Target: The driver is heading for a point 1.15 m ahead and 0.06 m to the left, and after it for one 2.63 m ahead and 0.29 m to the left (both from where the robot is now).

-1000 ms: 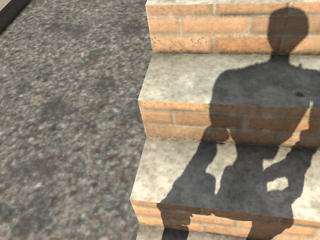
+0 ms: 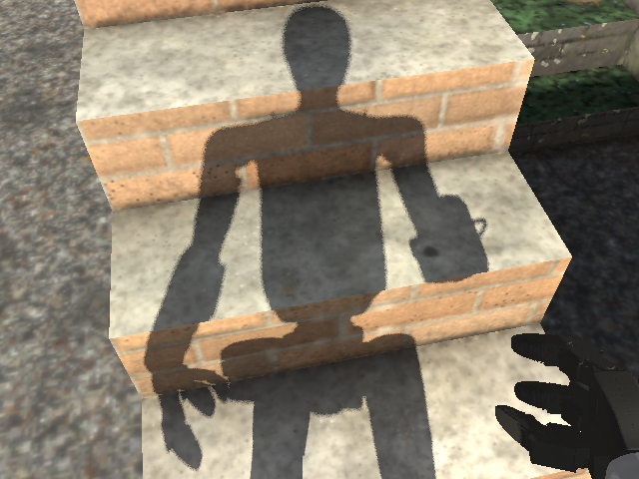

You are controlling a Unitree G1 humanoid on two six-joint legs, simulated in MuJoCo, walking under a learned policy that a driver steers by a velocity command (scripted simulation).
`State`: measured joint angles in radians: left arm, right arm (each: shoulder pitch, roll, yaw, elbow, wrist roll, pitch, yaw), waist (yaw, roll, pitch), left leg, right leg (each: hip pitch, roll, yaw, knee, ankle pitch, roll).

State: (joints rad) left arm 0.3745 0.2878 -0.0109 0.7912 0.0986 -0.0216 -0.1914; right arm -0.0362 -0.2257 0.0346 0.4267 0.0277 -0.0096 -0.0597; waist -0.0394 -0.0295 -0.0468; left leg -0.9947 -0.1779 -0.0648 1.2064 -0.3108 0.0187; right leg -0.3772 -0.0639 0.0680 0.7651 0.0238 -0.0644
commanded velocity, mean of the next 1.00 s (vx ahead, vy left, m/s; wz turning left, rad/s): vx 0.87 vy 0.00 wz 0.15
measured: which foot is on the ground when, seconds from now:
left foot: down 0.00-0.04, up 0.06-0.40, down 0.42-0.96, up 0.98-1.00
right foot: up 0.00-0.00, down 0.02-0.42, up 0.44-0.94, down 0.96-1.00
